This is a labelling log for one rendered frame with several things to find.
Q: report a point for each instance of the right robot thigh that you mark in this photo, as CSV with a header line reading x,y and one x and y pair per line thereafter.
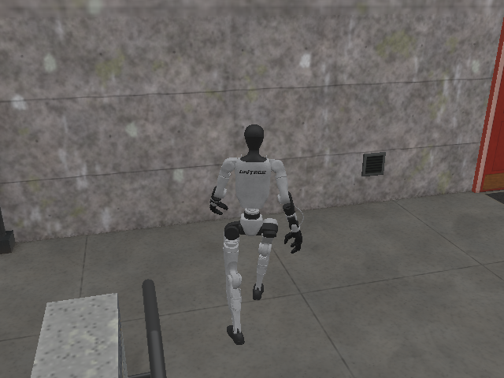
x,y
269,230

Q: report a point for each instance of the left robot hand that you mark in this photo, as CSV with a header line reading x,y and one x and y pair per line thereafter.
x,y
221,205

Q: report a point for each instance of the robot right forearm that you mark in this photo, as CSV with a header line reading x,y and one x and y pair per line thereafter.
x,y
289,210

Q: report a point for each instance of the robot left forearm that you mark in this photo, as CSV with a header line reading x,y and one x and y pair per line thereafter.
x,y
214,201

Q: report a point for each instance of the robot right foot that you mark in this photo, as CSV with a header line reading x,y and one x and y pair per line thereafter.
x,y
256,293

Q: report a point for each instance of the right robot upper arm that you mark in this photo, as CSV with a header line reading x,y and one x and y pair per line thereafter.
x,y
281,180

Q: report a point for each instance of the left robot upper arm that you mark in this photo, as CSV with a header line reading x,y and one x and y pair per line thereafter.
x,y
223,178

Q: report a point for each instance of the right robot hand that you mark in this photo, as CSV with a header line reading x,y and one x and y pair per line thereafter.
x,y
298,240

